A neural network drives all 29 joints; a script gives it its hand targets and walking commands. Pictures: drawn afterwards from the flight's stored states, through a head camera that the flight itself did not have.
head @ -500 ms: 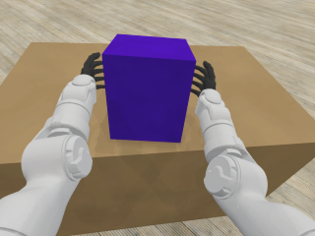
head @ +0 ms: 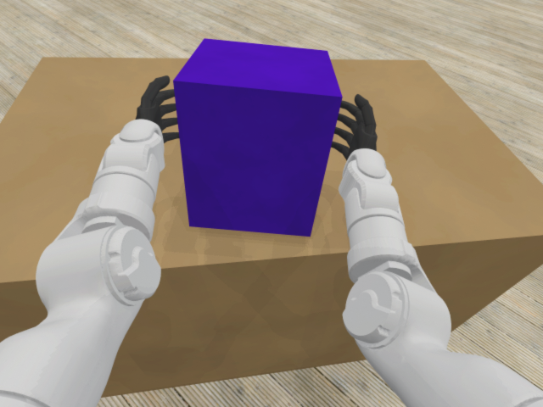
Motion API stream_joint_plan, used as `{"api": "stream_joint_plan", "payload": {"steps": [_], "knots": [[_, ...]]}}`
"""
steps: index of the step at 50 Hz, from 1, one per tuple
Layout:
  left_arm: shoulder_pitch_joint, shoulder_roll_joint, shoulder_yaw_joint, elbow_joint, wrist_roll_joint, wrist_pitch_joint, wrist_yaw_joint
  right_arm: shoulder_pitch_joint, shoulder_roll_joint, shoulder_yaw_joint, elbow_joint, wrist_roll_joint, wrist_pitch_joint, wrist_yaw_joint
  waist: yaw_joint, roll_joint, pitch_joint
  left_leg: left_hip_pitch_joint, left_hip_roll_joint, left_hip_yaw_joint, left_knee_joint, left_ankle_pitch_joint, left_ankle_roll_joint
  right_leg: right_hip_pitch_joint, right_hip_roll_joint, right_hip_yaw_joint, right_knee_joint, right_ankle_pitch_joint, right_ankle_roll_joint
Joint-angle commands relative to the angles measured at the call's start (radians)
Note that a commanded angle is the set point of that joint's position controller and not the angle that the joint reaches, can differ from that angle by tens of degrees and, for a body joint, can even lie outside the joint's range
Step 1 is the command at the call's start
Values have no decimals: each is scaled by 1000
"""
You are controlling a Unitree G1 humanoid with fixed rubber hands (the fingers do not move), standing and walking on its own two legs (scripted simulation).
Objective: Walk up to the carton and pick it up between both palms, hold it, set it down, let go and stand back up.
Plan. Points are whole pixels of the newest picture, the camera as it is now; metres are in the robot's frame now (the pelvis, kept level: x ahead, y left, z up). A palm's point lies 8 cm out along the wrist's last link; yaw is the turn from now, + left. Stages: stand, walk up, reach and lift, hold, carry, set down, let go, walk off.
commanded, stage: set down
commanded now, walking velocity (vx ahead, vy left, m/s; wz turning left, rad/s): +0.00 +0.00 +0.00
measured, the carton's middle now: (258, 139) +0.51 -0.04 +0.12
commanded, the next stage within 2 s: none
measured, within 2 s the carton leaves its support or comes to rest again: rests again in 0.48 s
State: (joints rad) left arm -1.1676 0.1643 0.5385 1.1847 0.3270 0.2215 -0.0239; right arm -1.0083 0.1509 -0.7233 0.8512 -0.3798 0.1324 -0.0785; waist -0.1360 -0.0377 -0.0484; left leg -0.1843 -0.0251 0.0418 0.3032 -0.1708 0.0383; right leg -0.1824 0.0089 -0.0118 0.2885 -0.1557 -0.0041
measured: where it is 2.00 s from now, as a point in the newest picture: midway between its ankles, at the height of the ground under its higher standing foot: outside the picture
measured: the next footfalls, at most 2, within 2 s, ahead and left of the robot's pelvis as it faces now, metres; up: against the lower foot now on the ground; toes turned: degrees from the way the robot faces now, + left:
none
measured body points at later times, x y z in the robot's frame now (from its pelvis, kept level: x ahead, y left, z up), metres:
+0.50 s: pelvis -0.01 +0.00 +0.00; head +0.01 +0.02 +0.45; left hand +0.47 +0.12 +0.16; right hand +0.41 -0.18 +0.16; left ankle -0.01 +0.09 -0.75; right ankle -0.01 -0.11 -0.75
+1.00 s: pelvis +0.00 +0.00 +0.00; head +0.04 +0.02 +0.45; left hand +0.49 +0.12 +0.15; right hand +0.43 -0.18 +0.14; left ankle -0.01 +0.09 -0.75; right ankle -0.01 -0.11 -0.75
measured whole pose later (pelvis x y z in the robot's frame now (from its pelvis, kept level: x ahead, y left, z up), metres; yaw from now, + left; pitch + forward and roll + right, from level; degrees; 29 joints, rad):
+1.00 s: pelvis +0.00 +0.00 +0.00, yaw -1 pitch +4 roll +0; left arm -1.15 0.13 0.64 1.15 0.41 0.13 -0.08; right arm -0.97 0.21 -0.79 0.75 -0.49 0.07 -0.04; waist -0.11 -0.03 0.01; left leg -0.20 -0.02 0.07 0.29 -0.16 0.04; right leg -0.20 0.00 -0.04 0.27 -0.14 0.00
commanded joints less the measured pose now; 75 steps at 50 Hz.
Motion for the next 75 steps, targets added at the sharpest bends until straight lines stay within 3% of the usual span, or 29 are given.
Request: {"api": "stream_joint_plan", "payload": {"steps": [1, 3, 7, 15, 22, 25, 30, 33, 36, 38, 45, 55, 58, 61, 64, 68, 72, 75], "knots": [[-590, -395, -95, -77, -20, -29, -117, -643, 327, 248, 3, 0, -24, 139, 6, 98, -466, 170, 33, 17, 5, 291, -79, 198, 7, -76, 48, 416, 49], [-582, -393, -88, -69, -14, -32, -116, -640, 330, 258, 5, 5, -26, 143, 18, 95, -448, 170, 35, 17, 5, 297, -76, 199, 10, -78, 49, 410, 50], [-575, -408, -94, -69, -5, -36, -115, -621, 332, 238, 8, -16, -34, 145, 3, 94, -453, 194, 39, 15, 3, 289, -78, 175, 9, -83, 42, 392, 52], [-545, -368, -65, -52, 19, -43, -126, -561, 323, 211, 18, -40, -16, 142, -5, 76, -377, 134, 34, 21, -35, 163, -53, 188, -2, -80, 30, 338, 59], [-547, -342, -33, -31, 39, -61, -128, -557, 331, 192, -8, -63, -19, 150, 20, 64, -367, 97, 33, 30, -49, 96, -37, 167, -4, -81, 14, 243, 54], [-551, -347, -41, -31, 37, -72, -129, -555, 335, 176, -22, -86, -24, 145, 10, 60, -380, 88, 33, 31, -48, 83, -37, 162, -7, -81, 13, 249, 56], [-574, -370, -43, -41, 40, -95, -134, -558, 348, 154, -30, -112, -42, 150, 13, 89, -418, 115, 39, 33, -38, 108, -52, 125, -6, -89, 10, 238, 49], [-553, -357, -28, -28, 53, -105, -130, -546, 345, 164, -41, -117, -47, 155, 37, 93, -435, 105, 41, 36, -36, 121, -49, 139, -5, -87, 16, 239, 48], [-537, -353, -14, -26, 66, -107, -132, -515, 354, 162, -18, -124, -39, 156, 36, 101, -410, 117, 44, 35, -33, 147, -49, 137, -9, -85, 11, 246, 50], [-517, -354, -9, -24, 71, -107, -137, -498, 360, 174, -25, -128, -39, 154, 35, 77, -401, 110, 41, 38, -36, 148, -40, 146, -9, -81, 12, 264, 56], [-491, -373, -23, -38, 78, -106, -150, -468, 359, 176, -16, -122, -49, 149, 26, 88, -358, 144, 49, 27, -30, 196, -55, 130, -3, -89, 10, 272, 59], [-433, -382, -10, -47, 94, -107, -157, -409, 378, 218, -34, -123, -63, 158, 47, 70, -358, 142, 46, 38, -16, 251, -44, 144, -6, -82, 11, 320, 63], [-425, -402, -35, -68, 95, -109, -152, -392, 375, 214, -33, -124, -77, 157, 42, 106, -373, 173, 54, 33, -1, 314, -62, 122, -1, -91, 17, 331, 63], [-390, -413, -35, -68, 106, -108, -156, -358, 390, 233, -27, -127, -84, 152, 46, 107, -361, 188, 52, 36, 13, 351, -62, 127, -2, -87, 15, 357, 63], [-388, -409, -23, -79, 108, -112, -157, -365, 392, 246, -47, -122, -86, 152, 60, 90, -373, 148, 47, 36, 4, 322, -51, 154, -4, -84, 23, 372, 66], [-380, -415, -31, -91, 111, -109, -164, -340, 398, 246, -34, -132, -83, 152, 44, 82, -337, 144, 50, 36, 3, 335, -49, 158, -6, -87, 28, 395, 76], [-362, -407, -18, -86, 115, -115, -165, -327, 401, 262, -48, -131, -83, 151, 62, 67, -336, 122, 46, 41, -7, 300, -38, 181, -11, -78, 29, 396, 75], [-346, -416, -17, -87, 120, -112, -169, -310, 411, 267, -58, -141, -82, 150, 49, 51, -322, 67, 43, 45, -25, 261, -30, 232, -19, -74, 46, 451, 86]]}}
